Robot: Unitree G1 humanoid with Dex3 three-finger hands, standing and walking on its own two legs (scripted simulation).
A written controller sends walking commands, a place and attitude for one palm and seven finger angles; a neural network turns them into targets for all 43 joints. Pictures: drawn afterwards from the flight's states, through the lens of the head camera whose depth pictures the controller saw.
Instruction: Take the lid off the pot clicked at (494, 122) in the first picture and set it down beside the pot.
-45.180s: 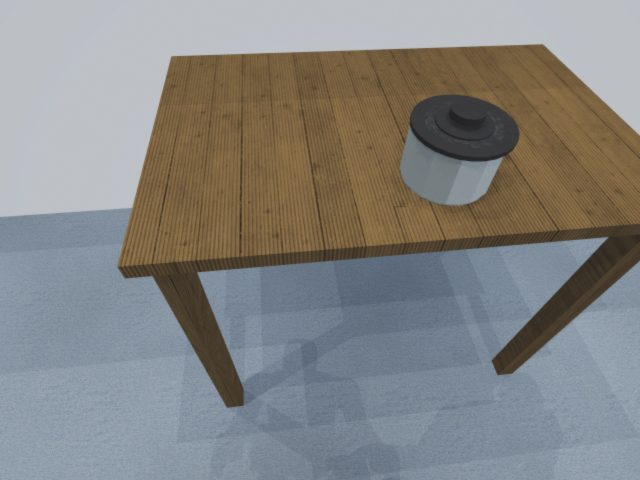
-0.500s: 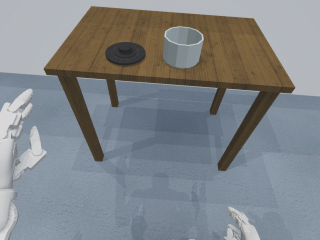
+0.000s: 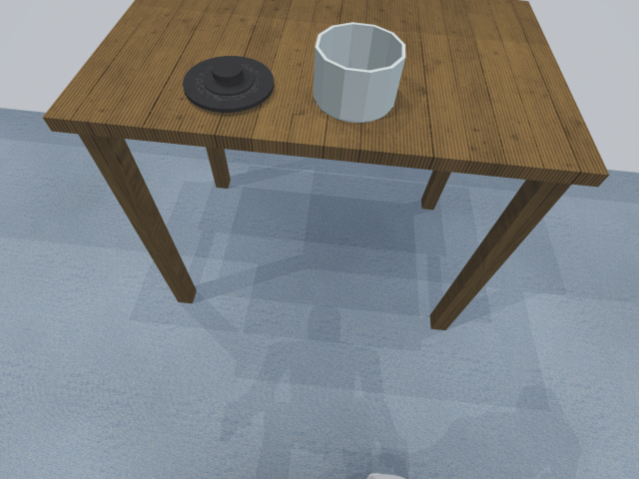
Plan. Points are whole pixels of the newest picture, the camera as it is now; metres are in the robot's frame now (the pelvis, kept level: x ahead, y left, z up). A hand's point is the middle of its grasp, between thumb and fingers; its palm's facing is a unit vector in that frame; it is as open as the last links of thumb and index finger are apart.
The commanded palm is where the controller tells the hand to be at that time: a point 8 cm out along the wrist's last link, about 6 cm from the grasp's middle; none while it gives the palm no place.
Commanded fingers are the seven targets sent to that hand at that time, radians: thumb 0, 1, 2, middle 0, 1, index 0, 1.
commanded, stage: stop stepping back and stand still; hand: left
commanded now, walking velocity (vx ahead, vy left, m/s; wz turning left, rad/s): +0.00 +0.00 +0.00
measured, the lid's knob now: (227, 71) +0.76 +0.19 +0.05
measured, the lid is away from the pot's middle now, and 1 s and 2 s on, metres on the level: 0.24 0.24 0.24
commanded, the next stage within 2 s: let the arm hang, fingers relaxed in 0.36 s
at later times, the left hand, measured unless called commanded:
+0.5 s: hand out of the picture +0.10 +0.15 -0.17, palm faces +0.04 -0.98 -0.18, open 7.4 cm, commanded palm none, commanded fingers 0.00 0.90 0.90 -0.20 -0.30 -0.20 -0.30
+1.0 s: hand out of the picture -0.01 +0.17 -0.18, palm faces +0.04 -0.98 -0.17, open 7.4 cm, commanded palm none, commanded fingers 0.00 0.90 0.90 -0.20 -0.30 -0.20 -0.30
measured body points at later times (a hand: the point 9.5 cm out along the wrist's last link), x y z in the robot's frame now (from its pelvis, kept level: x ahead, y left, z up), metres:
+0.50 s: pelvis +0.02 -0.02 +0.00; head +0.05 -0.02 +0.45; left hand +0.10 +0.20 -0.16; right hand +0.04 -0.25 -0.16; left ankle -0.05 +0.12 -0.74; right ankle -0.01 -0.14 -0.74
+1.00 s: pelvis -0.01 +0.00 +0.00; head +0.01 +0.01 +0.45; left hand -0.01 +0.22 -0.16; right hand -0.04 -0.21 -0.15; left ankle -0.05 +0.12 -0.74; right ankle -0.01 -0.14 -0.74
